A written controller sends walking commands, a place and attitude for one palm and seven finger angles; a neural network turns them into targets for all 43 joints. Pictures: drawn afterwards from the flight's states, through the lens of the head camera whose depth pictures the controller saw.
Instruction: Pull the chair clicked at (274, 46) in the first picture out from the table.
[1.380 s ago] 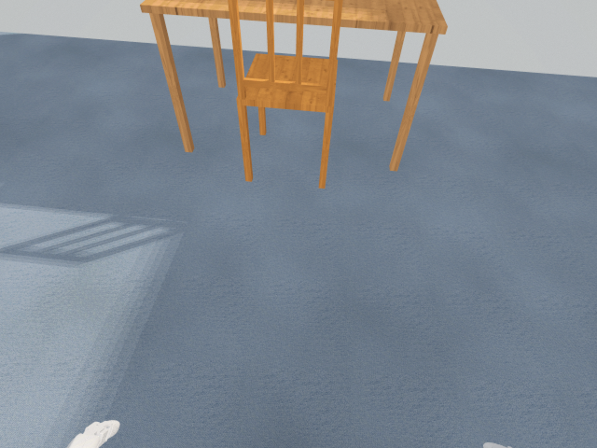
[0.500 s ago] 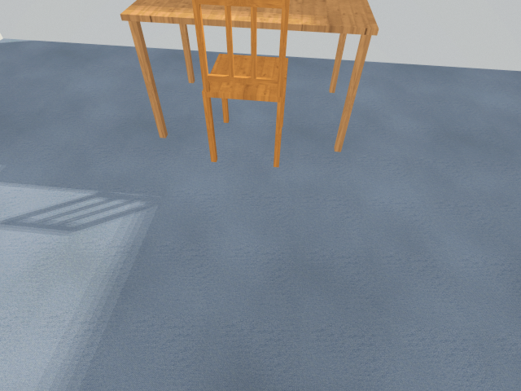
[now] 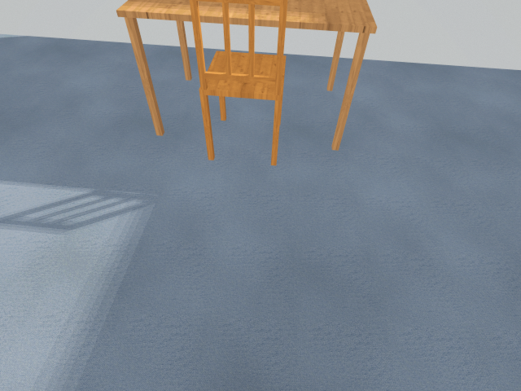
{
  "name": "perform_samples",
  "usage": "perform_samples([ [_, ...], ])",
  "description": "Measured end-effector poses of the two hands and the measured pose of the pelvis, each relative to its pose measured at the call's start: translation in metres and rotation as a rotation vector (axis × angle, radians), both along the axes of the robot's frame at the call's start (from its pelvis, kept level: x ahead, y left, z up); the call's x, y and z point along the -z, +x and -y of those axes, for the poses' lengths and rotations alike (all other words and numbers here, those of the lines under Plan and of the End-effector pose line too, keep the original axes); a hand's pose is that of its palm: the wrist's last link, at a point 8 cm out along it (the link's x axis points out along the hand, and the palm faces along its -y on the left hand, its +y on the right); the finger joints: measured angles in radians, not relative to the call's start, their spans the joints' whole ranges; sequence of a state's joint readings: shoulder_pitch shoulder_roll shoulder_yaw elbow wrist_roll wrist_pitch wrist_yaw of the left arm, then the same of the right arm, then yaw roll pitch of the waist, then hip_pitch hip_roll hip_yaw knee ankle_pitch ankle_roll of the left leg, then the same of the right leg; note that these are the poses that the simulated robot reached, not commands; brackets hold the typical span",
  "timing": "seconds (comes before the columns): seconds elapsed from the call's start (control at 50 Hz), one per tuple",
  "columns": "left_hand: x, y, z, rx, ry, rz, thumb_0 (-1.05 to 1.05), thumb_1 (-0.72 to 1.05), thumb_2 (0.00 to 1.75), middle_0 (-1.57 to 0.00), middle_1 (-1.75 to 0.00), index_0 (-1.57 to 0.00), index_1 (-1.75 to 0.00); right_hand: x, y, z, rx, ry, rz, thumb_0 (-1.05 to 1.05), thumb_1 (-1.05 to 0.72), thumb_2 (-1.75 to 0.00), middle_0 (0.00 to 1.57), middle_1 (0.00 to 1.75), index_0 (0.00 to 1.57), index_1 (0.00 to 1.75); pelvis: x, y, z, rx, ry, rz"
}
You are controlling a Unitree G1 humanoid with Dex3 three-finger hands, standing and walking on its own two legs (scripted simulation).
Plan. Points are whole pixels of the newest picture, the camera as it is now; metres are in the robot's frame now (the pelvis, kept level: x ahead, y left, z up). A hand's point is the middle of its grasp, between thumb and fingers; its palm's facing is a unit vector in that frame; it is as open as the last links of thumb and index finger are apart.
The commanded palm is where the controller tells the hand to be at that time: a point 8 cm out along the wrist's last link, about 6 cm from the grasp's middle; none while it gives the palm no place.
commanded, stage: look at it before walking up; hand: left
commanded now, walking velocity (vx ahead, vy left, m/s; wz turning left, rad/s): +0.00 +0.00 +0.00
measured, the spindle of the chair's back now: (227, 40) +1.44 +0.22 -0.09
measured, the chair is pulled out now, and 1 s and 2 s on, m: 0.00 0.00 0.00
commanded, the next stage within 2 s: walk to a spot facing it in 0.16 s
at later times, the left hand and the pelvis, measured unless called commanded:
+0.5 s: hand out of the picture +0.04 +0.22 -0.18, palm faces +0.03 -0.97 -0.24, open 7.4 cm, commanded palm none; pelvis +0.03 +0.01 -0.01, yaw +2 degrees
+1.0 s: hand (160, 315) +0.30 +0.23 -0.19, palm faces +0.00 -0.99 -0.13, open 7.4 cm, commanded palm none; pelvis +0.21 +0.06 -0.01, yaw +2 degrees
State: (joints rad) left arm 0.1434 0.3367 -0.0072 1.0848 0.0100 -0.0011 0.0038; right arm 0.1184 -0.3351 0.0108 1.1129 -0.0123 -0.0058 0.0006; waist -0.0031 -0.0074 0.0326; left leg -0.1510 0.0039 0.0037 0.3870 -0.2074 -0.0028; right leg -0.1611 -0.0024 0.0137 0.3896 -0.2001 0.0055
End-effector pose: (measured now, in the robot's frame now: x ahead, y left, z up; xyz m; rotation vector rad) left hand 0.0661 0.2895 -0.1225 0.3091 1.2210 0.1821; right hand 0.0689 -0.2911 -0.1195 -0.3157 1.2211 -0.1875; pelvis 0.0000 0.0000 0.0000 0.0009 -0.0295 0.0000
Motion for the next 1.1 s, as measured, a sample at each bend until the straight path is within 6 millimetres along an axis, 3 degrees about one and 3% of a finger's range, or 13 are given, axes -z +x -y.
perform_samples([
  [0.36, 0.002, -0.001, 0.002, -0.015, -0.003, -0.006, 0.01, 0.91, 0.90, -0.20, -0.30, -0.20, -0.30, 0.004, 0.005, -0.008, -0.006, 0.014, -0.002, 0.01, -0.91, -0.89, 0.20, 0.30, 0.21, 0.30, 0.001, 0.006, -0.001, -0.003, -0.001, 0.000],
  [0.52, 0.028, -0.034, 0.023, -0.106, -0.110, -0.090, 0.01, 0.91, 0.90, -0.20, -0.30, -0.20, -0.30, 0.022, -0.013, -0.044, -0.001, 0.069, -0.130, 0.01, -0.91, -0.89, 0.20, 0.29, 0.20, 0.30, 0.009, 0.036, -0.012, -0.044, -0.029, -0.020],
  [0.62, 0.048, -0.062, 0.022, -0.181, -0.178, -0.213, 0.01, 0.91, 0.90, -0.20, -0.30, -0.20, -0.30, 0.024, -0.003, -0.078, 0.011, 0.075, -0.163, 0.01, -0.91, -0.89, 0.20, 0.30, 0.20, 0.30, 0.017, 0.065, -0.035, -0.060, -0.030, -0.020],
  [0.68, 0.047, -0.058, 0.019, -0.170, -0.197, -0.300, 0.01, 0.91, 0.90, -0.20, -0.30, -0.20, -0.30, 0.021, -0.001, -0.097, 0.062, 0.080, -0.146, 0.01, -0.91, -0.89, 0.20, 0.30, 0.21, 0.30, 0.015, 0.084, -0.047, -0.034, -0.027, -0.023],
  [0.76, 0.040, -0.012, 0.009, -0.148, -0.207, -0.276, 0.01, 0.91, 0.90, -0.20, -0.30, -0.20, -0.30, 0.011, -0.011, -0.124, 0.115, 0.101, -0.212, 0.00, -0.91, -0.89, 0.20, 0.29, 0.20, 0.30, 0.005, 0.111, -0.056, -0.045, -0.034, -0.026],
  [0.92, 0.037, 0.137, 0.003, -0.094, -0.209, -0.074, 0.01, 0.91, 0.90, -0.20, -0.30, -0.20, -0.30, 0.004, -0.020, -0.163, 0.193, 0.159, -0.407, 0.00, -0.91, -0.89, 0.20, 0.30, 0.21, 0.30, 0.005, 0.172, -0.061, -0.047, -0.033, -0.030],
  [1.02, 0.040, 0.244, 0.016, -0.015, -0.203, 0.034, 0.01, 0.91, 0.90, -0.20, -0.30, -0.20, -0.30, 0.014, 0.002, -0.171, 0.248, 0.192, -0.474, 0.01, -0.91, -0.89, 0.20, 0.30, 0.21, 0.30, 0.017, 0.221, -0.055, -0.037, -0.021, -0.028],
  [1.1, 0.043, 0.313, 0.026, 0.003, -0.179, 0.141, 0.01, 0.91, 0.90, -0.20, -0.30, -0.20, -0.30, 0.033, 0.043, -0.159, 0.257, 0.208, -0.506, 0.01, -0.91, -0.89, 0.20, 0.30, 0.21, 0.30, 0.033, 0.270, -0.045, -0.040, -0.008, -0.013],
])
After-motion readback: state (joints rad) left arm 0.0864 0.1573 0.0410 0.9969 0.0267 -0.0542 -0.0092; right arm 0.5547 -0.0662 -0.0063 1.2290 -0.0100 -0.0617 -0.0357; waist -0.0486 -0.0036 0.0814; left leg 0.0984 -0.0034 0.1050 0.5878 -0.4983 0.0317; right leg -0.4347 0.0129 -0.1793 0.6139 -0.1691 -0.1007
